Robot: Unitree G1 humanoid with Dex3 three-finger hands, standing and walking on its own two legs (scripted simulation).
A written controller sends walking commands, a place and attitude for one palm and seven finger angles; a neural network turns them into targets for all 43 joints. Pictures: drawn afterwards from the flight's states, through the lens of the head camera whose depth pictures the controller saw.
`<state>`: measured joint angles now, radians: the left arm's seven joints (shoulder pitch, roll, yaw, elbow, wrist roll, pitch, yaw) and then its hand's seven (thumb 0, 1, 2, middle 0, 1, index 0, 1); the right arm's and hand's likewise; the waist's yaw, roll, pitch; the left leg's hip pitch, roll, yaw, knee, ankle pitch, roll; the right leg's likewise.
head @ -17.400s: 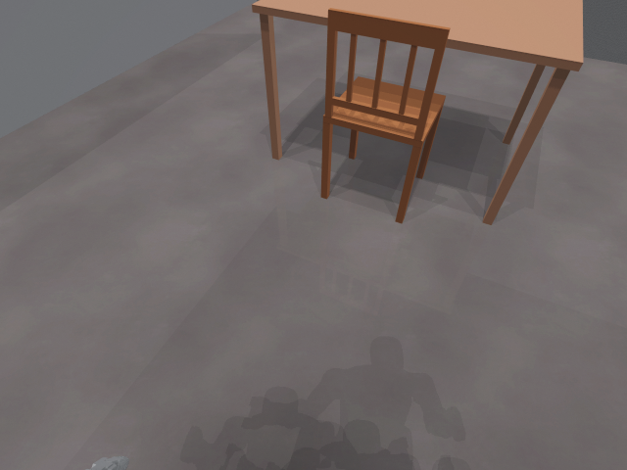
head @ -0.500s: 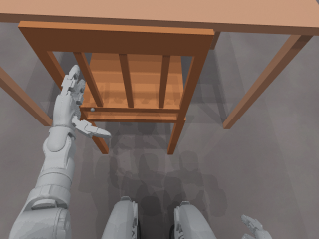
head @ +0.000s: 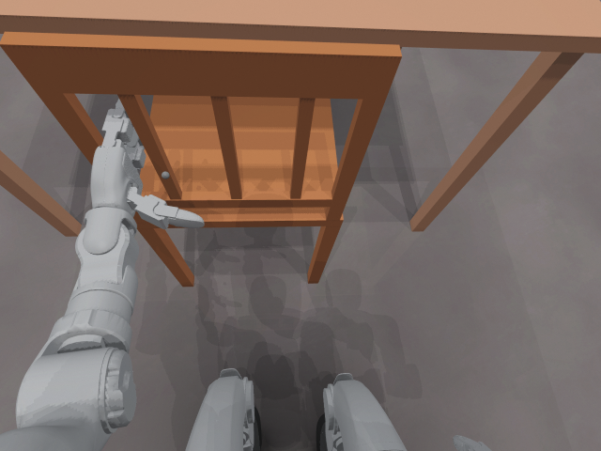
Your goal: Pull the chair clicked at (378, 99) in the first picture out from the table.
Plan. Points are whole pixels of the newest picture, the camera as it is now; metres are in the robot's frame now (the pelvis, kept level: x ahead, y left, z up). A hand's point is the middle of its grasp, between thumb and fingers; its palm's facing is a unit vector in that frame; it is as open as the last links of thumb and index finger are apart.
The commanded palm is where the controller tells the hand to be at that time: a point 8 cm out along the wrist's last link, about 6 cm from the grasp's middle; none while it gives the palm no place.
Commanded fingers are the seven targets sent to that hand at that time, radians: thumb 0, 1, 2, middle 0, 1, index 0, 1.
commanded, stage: push the fingers through the gap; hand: left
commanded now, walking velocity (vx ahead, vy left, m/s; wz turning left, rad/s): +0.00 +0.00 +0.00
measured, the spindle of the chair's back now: (229, 153) +0.52 +0.09 +0.00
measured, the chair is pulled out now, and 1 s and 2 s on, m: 0.00 0.00 0.01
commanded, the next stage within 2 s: hook a spindle and tug to test in 0.66 s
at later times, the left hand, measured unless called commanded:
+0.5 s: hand (171, 156) +0.49 +0.16 +0.03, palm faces +0.02 -1.00 -0.03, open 16.9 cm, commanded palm +0.47 +0.20 +0.03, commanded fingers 0.00 -0.50 0.30 -0.06 -0.08 -0.06 -0.08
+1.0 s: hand (172, 157) +0.49 +0.16 +0.03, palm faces +0.02 -1.00 -0.02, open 16.3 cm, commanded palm +0.47 +0.20 +0.03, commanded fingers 0.00 -0.50 0.30 -0.29 -0.79 -0.29 -0.79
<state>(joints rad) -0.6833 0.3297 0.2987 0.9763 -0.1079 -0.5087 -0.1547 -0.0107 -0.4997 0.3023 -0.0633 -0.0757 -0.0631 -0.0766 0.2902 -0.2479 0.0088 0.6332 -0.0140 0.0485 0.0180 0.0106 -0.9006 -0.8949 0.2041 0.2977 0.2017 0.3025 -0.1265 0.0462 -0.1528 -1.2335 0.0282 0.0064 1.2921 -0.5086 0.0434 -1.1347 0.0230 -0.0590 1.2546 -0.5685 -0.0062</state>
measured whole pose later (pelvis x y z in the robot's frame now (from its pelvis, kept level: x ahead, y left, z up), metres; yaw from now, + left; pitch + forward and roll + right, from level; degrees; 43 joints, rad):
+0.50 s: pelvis +0.00 +0.00 +0.00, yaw +0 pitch +27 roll -4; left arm -0.79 0.38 0.34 1.06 -0.08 -0.51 -0.15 -0.01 -0.50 0.30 -0.06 -0.08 -0.06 -0.08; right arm 0.31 -0.25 0.01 0.63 -0.03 0.10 0.03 0.01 -0.90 -0.89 0.20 0.30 0.20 0.30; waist -0.15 0.05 -0.15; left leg -1.28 0.04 0.00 1.31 -0.51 0.04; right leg -1.18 0.03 -0.07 1.27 -0.57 -0.01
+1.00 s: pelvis +0.00 -0.01 -0.01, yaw +0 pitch +27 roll -4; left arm -0.80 0.38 0.34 1.08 -0.08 -0.51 -0.15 -0.01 -0.50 0.30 -0.14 -0.32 -0.14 -0.33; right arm 0.29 -0.25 0.01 0.62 -0.03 0.09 0.03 0.01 -0.90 -0.89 0.20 0.30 0.20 0.30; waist -0.16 0.05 -0.15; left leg -1.28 0.04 -0.01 1.31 -0.51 0.03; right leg -1.18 0.03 -0.07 1.27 -0.57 -0.02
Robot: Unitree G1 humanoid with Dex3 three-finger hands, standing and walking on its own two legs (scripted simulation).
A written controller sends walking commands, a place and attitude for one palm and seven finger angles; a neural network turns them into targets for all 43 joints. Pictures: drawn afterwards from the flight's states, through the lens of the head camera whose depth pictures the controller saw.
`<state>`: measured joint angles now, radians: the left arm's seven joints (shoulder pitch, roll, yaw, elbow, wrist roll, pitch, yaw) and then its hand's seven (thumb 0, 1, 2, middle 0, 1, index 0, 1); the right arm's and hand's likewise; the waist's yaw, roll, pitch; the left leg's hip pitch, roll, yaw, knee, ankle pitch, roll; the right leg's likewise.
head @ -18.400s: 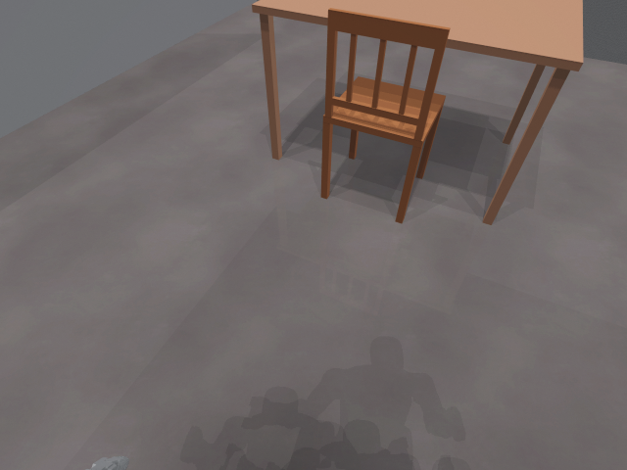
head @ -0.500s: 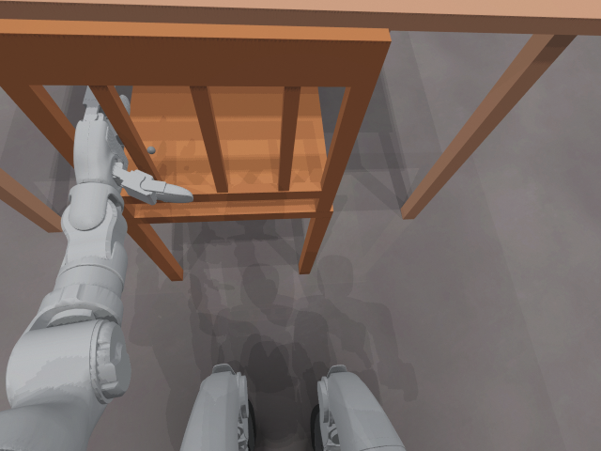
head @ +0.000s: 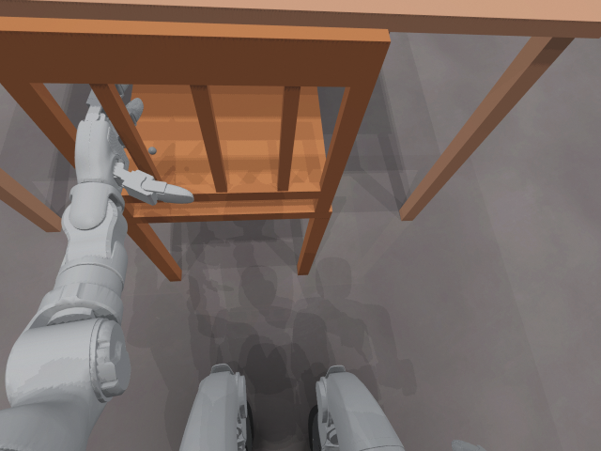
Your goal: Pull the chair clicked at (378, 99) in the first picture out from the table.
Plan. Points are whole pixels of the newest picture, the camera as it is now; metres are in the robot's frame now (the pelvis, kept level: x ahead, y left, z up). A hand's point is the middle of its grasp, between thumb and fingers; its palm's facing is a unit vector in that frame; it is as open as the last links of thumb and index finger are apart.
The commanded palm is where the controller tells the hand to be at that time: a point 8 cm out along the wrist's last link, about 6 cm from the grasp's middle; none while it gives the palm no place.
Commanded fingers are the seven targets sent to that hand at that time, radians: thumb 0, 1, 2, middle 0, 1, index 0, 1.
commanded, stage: hook a spindle and tug to test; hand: left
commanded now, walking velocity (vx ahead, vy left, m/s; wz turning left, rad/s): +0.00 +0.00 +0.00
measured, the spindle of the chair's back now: (212, 145) +0.52 +0.09 +0.00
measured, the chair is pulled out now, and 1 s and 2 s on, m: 0.00 0.01 0.07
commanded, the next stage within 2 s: step backward, pulling the chair out in 1.26 s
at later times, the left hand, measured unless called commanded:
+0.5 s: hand (148, 147) +0.50 +0.17 +0.03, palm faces +0.03 -1.00 -0.02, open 8.1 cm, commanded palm +0.47 +0.20 +0.03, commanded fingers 0.00 0.79 0.85 -0.50 -1.45 -0.50 -1.45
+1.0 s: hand (151, 155) +0.48 +0.17 +0.04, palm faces +0.03 -1.00 -0.01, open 4.9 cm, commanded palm +0.45 +0.20 +0.03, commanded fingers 0.00 0.90 0.90 -0.50 -1.45 -0.50 -1.45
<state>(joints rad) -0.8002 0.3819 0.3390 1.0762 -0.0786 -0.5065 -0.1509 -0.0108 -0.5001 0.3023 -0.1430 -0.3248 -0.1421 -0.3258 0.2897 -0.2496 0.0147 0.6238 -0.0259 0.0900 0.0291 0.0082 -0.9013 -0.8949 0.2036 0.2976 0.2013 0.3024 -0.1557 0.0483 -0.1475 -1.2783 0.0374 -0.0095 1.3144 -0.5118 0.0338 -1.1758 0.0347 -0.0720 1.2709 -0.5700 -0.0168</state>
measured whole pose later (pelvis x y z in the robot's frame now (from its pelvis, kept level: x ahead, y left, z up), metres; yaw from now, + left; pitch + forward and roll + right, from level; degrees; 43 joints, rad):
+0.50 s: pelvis +0.01 +0.01 +0.01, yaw +0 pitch +27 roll -4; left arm -0.77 0.37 0.32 1.04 -0.10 -0.49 -0.12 0.00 0.26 0.63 -0.45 -1.39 -0.45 -1.39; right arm 0.31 -0.24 0.01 0.63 -0.03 0.09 0.04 0.01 -0.90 -0.89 0.20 0.30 0.20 0.30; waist -0.15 0.05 -0.15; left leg -1.26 0.03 0.00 1.29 -0.52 0.04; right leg -1.15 0.03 -0.06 1.24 -0.57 -0.01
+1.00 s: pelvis +0.02 +0.01 +0.02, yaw +0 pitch +27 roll -4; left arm -0.63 0.30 0.27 0.88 -0.12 -0.48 -0.09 0.01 0.80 0.82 -0.44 -1.45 -0.44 -1.45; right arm 0.29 -0.23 -0.01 0.61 -0.02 0.11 0.05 0.01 -0.90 -0.89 0.20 0.30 0.20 0.30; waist -0.13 0.05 -0.16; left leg -1.20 0.03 0.01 1.25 -0.53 0.04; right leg -1.10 0.03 -0.05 1.20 -0.58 0.00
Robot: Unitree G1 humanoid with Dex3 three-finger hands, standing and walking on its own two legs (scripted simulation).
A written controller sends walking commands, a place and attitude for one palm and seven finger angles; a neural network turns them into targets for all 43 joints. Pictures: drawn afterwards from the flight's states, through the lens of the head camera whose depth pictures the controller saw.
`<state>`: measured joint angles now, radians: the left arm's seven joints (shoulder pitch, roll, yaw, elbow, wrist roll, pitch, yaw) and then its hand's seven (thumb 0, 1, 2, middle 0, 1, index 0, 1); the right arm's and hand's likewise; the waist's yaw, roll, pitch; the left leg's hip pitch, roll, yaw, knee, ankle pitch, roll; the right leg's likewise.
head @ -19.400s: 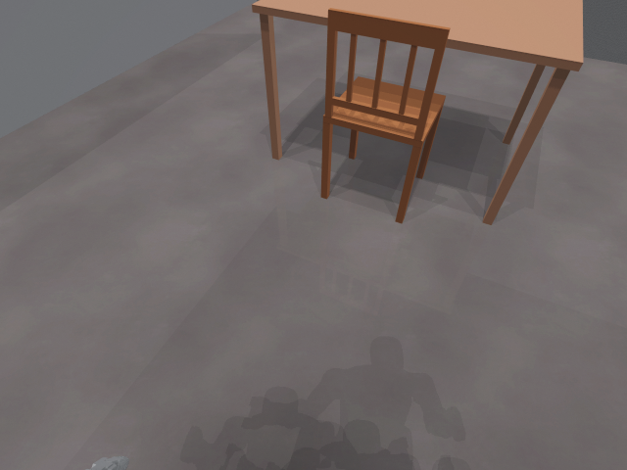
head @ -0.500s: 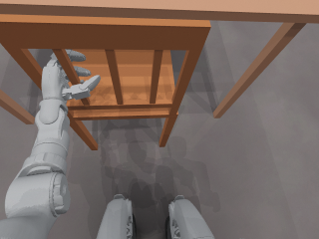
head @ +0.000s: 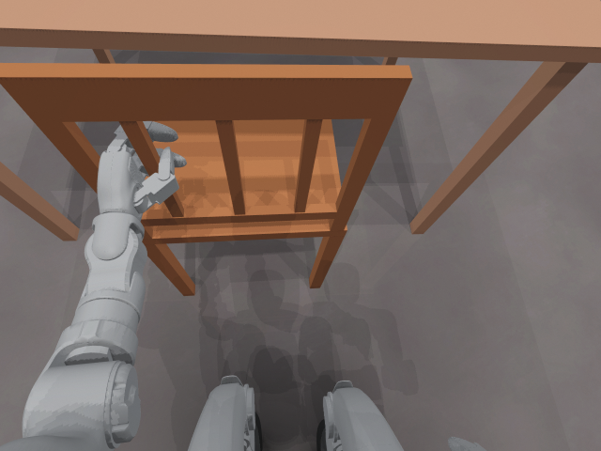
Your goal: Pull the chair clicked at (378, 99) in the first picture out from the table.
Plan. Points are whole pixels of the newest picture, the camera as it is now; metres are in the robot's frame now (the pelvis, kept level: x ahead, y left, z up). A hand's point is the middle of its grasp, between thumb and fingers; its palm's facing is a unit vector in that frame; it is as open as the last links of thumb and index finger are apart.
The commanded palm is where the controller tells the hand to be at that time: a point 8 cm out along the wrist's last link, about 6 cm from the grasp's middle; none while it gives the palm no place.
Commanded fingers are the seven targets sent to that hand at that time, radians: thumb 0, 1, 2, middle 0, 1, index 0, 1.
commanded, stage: hook a spindle and tug to test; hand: left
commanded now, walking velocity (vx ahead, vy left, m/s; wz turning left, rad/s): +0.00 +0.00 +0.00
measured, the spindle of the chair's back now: (233, 172) +0.49 +0.08 -0.01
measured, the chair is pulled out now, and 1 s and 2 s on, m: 0.01 0.07 0.22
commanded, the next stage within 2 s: step backward, pulling the chair out in 0.26 s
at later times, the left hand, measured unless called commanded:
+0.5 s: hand (175, 192) +0.44 +0.15 +0.03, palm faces +0.07 -0.99 -0.14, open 5.0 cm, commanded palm +0.41 +0.20 +0.03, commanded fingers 0.00 0.90 0.90 -0.50 -1.45 -0.50 -1.45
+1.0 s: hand (187, 223) +0.39 +0.13 +0.04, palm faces +0.04 -0.99 -0.15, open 5.0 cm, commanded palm +0.37 +0.18 +0.04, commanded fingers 0.00 0.90 0.90 -0.50 -1.45 -0.50 -1.45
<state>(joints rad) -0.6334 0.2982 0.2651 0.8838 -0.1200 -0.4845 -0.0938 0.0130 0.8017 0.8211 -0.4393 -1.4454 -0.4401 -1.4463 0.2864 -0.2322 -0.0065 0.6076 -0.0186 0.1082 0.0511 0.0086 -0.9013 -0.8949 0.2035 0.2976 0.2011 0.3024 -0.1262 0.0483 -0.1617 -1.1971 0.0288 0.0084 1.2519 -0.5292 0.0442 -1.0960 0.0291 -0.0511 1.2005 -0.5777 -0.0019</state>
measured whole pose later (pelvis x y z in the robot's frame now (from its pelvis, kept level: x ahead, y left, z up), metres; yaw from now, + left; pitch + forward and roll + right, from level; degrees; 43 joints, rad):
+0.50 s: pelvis +0.01 -0.01 +0.05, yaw +1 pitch +19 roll -2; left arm -0.54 0.26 0.15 0.82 -0.07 -0.23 0.05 0.02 0.76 0.81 -0.41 -1.34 -0.45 -1.45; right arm 0.25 -0.22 0.01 0.58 0.05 0.16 -0.05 0.01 -0.90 -0.89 0.20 0.30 0.20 0.30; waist -0.10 0.05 -0.06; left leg -0.89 0.02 0.02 1.02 -0.46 0.04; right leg -0.81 0.02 -0.03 0.98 -0.50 -0.01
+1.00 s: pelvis -0.01 +0.00 +0.10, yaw -3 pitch +8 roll -2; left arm -0.55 0.21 0.15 1.04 -0.09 -0.22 0.07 0.02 0.75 0.79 -0.32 -1.14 -0.50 -1.44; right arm 0.25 -0.22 -0.01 0.69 0.04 0.06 -0.09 0.01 -0.90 -0.89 0.20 0.30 0.20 0.30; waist -0.09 0.05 0.11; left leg -0.50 0.04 0.09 0.62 -0.27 0.04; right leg -0.44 0.03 0.00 0.57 -0.28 0.00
